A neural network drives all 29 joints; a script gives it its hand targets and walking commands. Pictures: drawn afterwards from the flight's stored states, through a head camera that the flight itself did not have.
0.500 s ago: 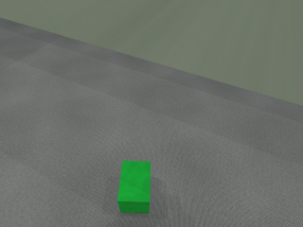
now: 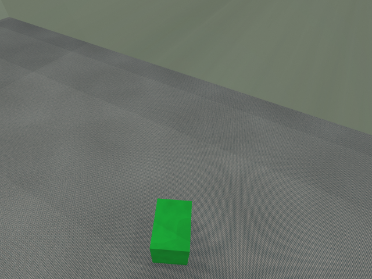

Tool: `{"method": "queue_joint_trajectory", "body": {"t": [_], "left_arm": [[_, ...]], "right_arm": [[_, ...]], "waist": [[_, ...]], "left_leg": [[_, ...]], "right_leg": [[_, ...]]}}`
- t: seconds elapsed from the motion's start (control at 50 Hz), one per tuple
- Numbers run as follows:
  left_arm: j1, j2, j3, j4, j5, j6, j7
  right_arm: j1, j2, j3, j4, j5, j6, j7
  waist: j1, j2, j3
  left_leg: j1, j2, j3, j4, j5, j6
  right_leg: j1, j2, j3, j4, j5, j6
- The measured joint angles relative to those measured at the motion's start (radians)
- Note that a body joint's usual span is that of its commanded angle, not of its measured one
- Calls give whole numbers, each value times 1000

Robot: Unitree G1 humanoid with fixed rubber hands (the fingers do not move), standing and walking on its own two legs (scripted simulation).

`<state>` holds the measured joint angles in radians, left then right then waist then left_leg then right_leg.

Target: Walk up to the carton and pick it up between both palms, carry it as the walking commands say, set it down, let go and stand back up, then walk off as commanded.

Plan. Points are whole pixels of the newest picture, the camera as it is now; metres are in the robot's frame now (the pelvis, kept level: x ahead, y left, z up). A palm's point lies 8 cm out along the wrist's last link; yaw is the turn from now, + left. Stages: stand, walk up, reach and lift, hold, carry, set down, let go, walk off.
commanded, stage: walk up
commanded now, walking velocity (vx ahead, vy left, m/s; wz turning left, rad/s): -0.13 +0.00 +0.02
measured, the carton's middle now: (172, 231) +0.47 +0.05 -0.66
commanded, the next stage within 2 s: none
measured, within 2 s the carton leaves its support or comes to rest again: neither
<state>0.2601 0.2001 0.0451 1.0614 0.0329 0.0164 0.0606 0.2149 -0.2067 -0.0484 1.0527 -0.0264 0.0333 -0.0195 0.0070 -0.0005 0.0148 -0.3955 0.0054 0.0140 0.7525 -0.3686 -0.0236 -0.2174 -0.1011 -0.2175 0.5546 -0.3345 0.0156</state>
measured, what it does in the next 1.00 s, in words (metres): steps on the spot: right foot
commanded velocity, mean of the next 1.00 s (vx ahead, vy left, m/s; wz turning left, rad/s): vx -0.02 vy -0.02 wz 0.00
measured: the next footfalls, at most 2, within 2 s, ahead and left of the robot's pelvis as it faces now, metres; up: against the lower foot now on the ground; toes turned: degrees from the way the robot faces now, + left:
right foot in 0.44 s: -0.03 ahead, -0.17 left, +0.00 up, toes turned -1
left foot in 1.40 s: +0.09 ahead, +0.16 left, +0.00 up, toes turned -2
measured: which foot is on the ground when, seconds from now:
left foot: down 0.00-1.00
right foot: down 0.00-0.04, up 0.06-0.42, down 0.44-1.00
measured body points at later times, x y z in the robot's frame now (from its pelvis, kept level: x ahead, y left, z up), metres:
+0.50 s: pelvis -0.04 -0.03 +0.01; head -0.02 -0.04 +0.46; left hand +0.00 +0.20 -0.14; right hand -0.05 -0.28 -0.15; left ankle +0.02 +0.11 -0.73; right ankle -0.07 -0.17 -0.73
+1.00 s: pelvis -0.01 -0.04 +0.01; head +0.00 -0.03 +0.46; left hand -0.03 +0.20 -0.15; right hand -0.02 -0.27 -0.14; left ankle +0.02 +0.11 -0.73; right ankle -0.07 -0.17 -0.73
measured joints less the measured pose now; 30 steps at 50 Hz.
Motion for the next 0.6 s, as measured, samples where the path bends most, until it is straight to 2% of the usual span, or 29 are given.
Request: {"method": "queue_joint_trajectory", "body": {"t": [0.04, 0.06, 0.1, 0.14, 0.2, 0.26, 0.32, 0.38, 0.44, 0.5, 0.6], "left_arm": [[-7, -4, 3, 12, -5, 6, -6], [-13, -3, 3, 17, -7, 11, -9], [-17, 0, 0, 18, -12, 26, -11], [-24, 0, 0, 11, -16, 39, -12], [-36, 7, 9, 3, -11, 54, -19], [-49, 32, 24, -11, -7, 67, -26], [-51, 44, 16, -23, -8, 60, -30], [-52, 31, -3, -25, -16, 40, -30], [-40, 12, -12, -23, -18, 8, -26], [-20, -33, -24, -1, -18, -6, -32], [17, -63, -33, 20, -18, -19, -37]], "right_arm": [[-2, -1, 5, 1, 7, -16, -4], [-6, 5, 6, 4, 8, -23, -7], [-7, 24, 13, 8, 10, -31, -11], [-6, 39, 19, 7, 12, -30, -19], [-4, 53, 22, -2, 15, -32, -36], [11, 54, 18, -13, 17, -33, -48], [30, 43, 10, -10, 7, -30, -39], [42, 30, 5, 6, 4, -23, -27], [59, 23, 2, 20, 14, -15, -16], [72, 9, 3, 34, 18, -11, -8], [77, 3, 9, 48, 21, -18, 1]], "waist": [[-9, 3, 6], [-12, -9, 11], [-19, -30, 14], [-27, -30, 17], [-36, -23, 19], [-44, -26, 16], [-57, -26, 5], [-65, -19, 0], [-53, -25, -4], [-39, 22, 1], [-34, 49, 10]], "left_leg": [[57, 21, 3, -118, 114, 7], [64, 13, 12, -128, 104, 24], [74, -1, 24, -141, 80, 50], [84, 0, 26, -180, 95, 60], [85, 16, 24, -233, 137, 57], [72, 37, 17, -258, 165, 43], [72, 47, 6, -291, 191, 31], [81, 45, 1, -325, 219, 20], [73, 32, 11, -312, 224, -1], [97, 42, -17, -322, 191, -12], [146, 55, -42, -371, 258, -28]], "right_leg": [[-4, -2, -1, 30, -16, 15], [-15, -12, 10, 55, -28, 15], [-40, 4, 86, 110, -124, 4], [-79, 36, 147, 211, -208, 1], [-145, 74, 196, 365, -211, 8], [-193, 84, 220, 472, -169, 25], [-157, 72, 234, 368, -109, 18], [-59, 67, 245, 127, -64, 4], [47, 49, 227, -126, 37, -7], [71, 71, 219, -148, 60, 8], [112, 91, 209, -168, 70, -2]]}}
